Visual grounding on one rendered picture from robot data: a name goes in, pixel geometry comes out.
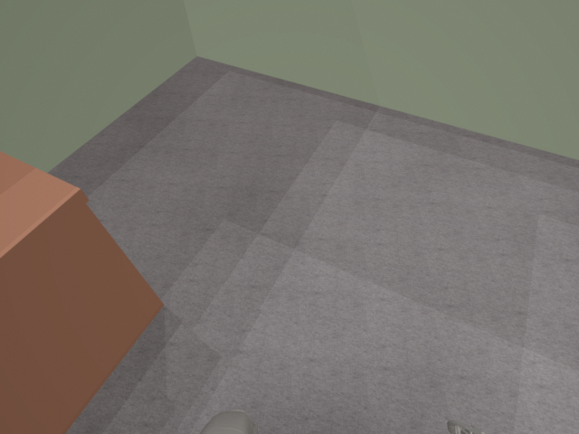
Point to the left robot thigh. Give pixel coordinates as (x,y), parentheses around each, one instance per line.
(230,422)

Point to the table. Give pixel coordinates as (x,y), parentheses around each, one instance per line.
(72,304)

